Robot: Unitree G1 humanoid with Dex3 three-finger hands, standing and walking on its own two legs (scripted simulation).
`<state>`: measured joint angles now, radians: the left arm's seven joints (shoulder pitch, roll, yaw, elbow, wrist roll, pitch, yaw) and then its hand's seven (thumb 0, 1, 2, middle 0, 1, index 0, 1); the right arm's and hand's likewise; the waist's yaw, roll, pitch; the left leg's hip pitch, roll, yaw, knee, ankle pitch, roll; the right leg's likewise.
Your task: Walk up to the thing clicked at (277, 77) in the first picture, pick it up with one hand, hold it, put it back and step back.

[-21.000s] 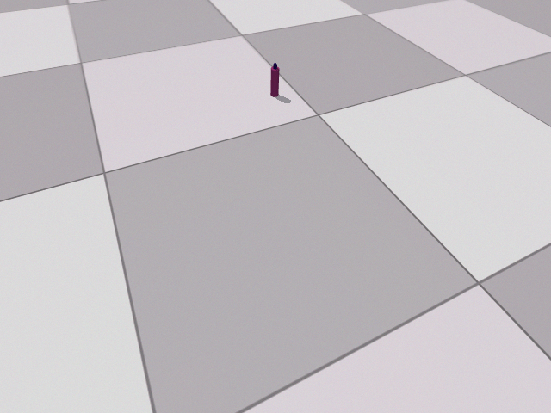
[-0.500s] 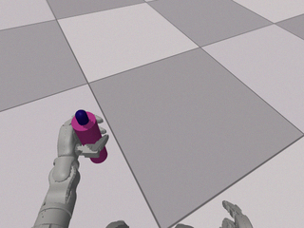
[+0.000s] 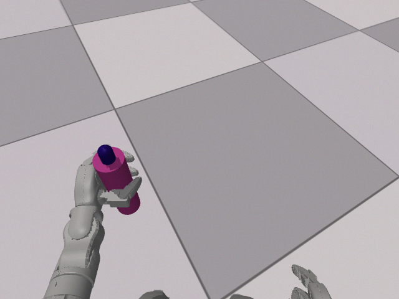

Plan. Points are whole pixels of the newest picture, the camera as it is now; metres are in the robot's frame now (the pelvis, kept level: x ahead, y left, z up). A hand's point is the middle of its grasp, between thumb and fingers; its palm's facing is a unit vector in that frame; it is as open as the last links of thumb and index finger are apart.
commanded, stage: hold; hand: left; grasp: from the side
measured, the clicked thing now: (118, 181) +0.33 +0.18 +0.03
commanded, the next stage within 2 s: crouch in 0.44 s
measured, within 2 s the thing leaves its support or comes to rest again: neither
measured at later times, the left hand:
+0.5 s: hand (123, 180) +0.32 +0.17 +0.04, palm faces +0.13 -0.99 -0.01, open 7.5 cm
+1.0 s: hand (127, 201) +0.32 +0.18 -0.06, palm faces +0.17 -0.99 -0.01, open 7.5 cm
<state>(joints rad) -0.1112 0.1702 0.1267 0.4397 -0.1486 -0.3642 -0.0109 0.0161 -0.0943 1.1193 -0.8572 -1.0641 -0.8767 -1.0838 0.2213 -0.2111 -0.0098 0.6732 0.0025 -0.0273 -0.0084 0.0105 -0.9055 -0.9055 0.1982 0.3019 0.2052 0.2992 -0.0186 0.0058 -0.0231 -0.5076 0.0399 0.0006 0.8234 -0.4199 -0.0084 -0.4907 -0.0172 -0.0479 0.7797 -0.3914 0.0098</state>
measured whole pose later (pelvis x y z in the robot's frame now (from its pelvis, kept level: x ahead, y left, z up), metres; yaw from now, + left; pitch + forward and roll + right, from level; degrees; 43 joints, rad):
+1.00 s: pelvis -0.02 +0.00 -0.05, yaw +0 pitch +17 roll -2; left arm -0.24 0.19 0.21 0.73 -0.13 -0.60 -0.03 0.01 -0.10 1.13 -0.86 -1.07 -0.88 -1.09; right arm 0.19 -0.23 -0.03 0.68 -0.03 -0.05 0.04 0.01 -0.88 -0.90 0.20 0.30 0.21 0.30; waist -0.04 -0.02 -0.08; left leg -0.92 0.04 -0.02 1.14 -0.51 -0.01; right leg -0.90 -0.02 -0.05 1.10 -0.48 0.00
